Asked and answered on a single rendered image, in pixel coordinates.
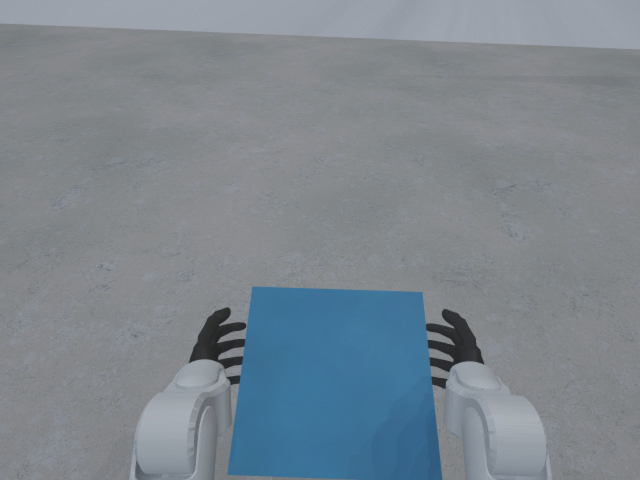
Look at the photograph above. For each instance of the right robot hand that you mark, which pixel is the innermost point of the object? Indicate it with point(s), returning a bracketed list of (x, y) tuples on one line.
[(465, 348)]

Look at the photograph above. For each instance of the left robot hand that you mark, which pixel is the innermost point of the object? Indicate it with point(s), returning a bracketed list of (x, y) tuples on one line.
[(207, 346)]

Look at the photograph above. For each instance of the left robot forearm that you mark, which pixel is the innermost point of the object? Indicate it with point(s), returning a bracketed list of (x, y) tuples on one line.
[(176, 435)]

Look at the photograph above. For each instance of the right robot forearm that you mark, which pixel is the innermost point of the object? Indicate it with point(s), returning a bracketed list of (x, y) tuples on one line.
[(503, 435)]

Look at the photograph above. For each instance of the carton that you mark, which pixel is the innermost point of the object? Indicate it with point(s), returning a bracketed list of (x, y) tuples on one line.
[(336, 384)]

